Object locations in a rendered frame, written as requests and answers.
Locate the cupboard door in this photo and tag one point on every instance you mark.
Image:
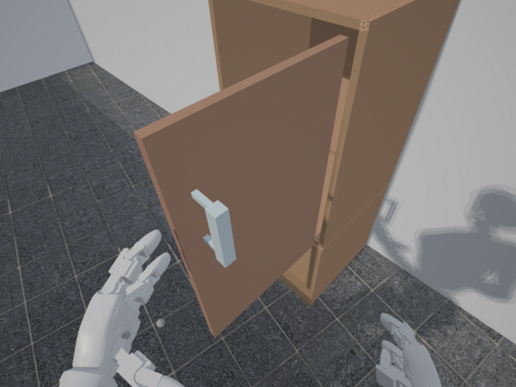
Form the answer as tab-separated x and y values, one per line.
261	148

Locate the right robot hand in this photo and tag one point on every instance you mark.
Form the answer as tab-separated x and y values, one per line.
413	365

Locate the handle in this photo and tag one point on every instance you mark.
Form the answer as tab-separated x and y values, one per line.
218	218

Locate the left robot hand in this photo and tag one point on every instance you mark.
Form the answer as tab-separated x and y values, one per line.
114	309

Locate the left robot forearm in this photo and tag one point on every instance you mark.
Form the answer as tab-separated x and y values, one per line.
86	377

